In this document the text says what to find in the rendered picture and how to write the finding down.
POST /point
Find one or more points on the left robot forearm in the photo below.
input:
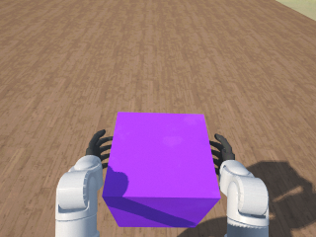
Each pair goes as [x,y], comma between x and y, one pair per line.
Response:
[76,202]

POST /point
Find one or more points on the carton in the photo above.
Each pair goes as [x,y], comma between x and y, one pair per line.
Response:
[160,171]

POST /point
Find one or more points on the right robot forearm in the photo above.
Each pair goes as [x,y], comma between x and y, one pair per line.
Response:
[247,201]

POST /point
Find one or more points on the left robot hand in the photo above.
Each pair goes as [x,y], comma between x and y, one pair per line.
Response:
[95,149]

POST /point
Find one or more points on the right robot hand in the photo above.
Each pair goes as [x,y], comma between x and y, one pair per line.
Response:
[224,154]

